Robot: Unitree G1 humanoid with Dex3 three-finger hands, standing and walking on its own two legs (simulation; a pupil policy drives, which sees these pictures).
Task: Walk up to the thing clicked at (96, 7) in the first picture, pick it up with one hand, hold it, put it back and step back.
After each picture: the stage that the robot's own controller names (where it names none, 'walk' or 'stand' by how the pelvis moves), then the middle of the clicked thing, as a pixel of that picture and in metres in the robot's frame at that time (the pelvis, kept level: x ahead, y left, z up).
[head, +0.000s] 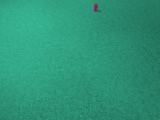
stand; (95, 7) +2.22 -0.31 -0.72
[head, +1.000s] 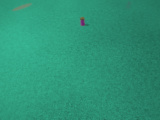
walk; (82, 21) +2.10 +0.06 -0.70
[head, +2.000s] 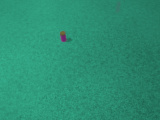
walk; (63, 36) +1.47 +0.25 -0.72
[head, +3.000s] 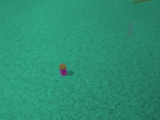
walk; (63, 69) +0.94 +0.20 -0.72
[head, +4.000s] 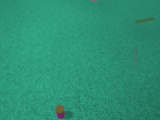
walk; (60, 112) +0.54 +0.14 -0.69
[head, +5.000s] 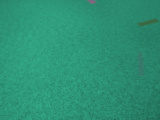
stand; out of the picture +0.34 +0.13 -0.71
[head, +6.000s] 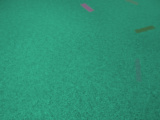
stand; out of the picture +0.33 +0.14 -0.72
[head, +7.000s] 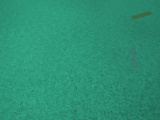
stand; out of the picture +0.35 +0.18 -0.70
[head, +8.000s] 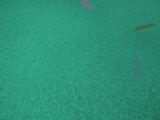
stand; out of the picture +0.34 +0.15 -0.73
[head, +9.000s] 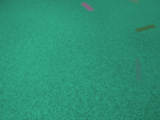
stand; out of the picture +0.33 +0.16 -0.73
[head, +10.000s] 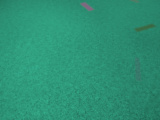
stand; out of the picture +0.33 +0.17 -0.73
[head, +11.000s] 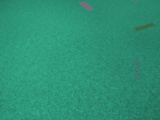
go down; out of the picture +0.33 +0.17 -0.73
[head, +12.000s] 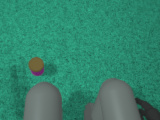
go down; (36, 67) +0.43 +0.16 -0.35
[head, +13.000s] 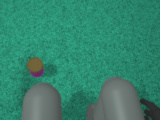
approach; (36, 68) +0.43 +0.16 -0.32
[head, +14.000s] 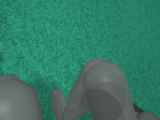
close in; out of the picture +0.43 +0.21 -0.23
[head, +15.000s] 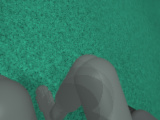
close; out of the picture +0.43 +0.22 -0.23
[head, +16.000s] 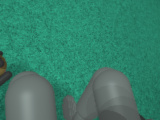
lift; out of the picture +0.35 +0.23 -0.17
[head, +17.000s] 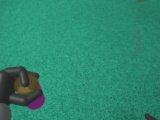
lift; (31, 92) +0.31 +0.16 +0.01
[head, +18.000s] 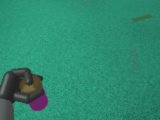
hold; (35, 93) +0.32 +0.16 +0.00
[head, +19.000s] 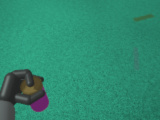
hold; (35, 94) +0.32 +0.16 +0.00
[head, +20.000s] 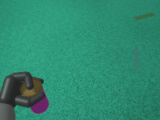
crouch; (35, 96) +0.31 +0.16 -0.01
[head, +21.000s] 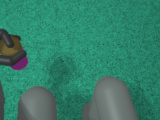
lower; (14, 54) +0.44 +0.18 -0.11
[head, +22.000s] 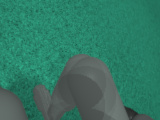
lower; out of the picture +0.45 +0.24 -0.23
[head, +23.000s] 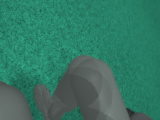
lower; out of the picture +0.44 +0.24 -0.24
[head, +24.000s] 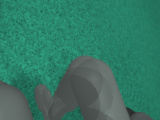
lower; out of the picture +0.44 +0.24 -0.24
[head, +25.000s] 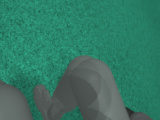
lower; out of the picture +0.43 +0.24 -0.24
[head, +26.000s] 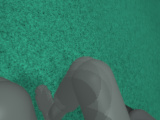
open; out of the picture +0.42 +0.23 -0.25
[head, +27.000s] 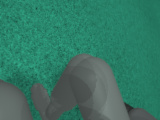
withdraw; out of the picture +0.42 +0.23 -0.24
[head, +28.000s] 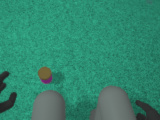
walk; (45, 75) +0.43 +0.15 -0.39
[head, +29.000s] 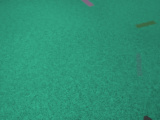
stand; out of the picture +0.35 +0.13 -0.66
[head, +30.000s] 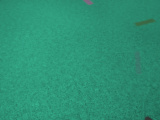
stand; out of the picture +0.36 +0.15 -0.67
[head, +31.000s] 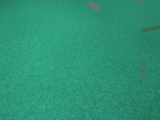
stand; out of the picture +0.37 +0.14 -0.71
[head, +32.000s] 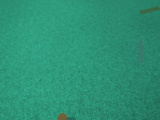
walk; (62, 119) +0.40 +0.12 -0.71
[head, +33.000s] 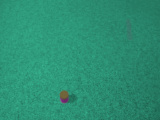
walk; (64, 97) +0.51 +0.08 -0.70
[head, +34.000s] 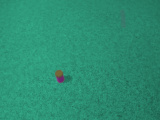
walk; (59, 76) +0.74 +0.21 -0.70
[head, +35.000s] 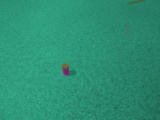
stand; (65, 69) +0.97 +0.17 -0.70
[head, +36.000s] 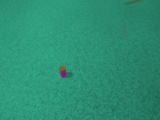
stand; (62, 71) +0.96 +0.17 -0.72
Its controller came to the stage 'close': yes
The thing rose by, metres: 0.72
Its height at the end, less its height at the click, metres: +0.00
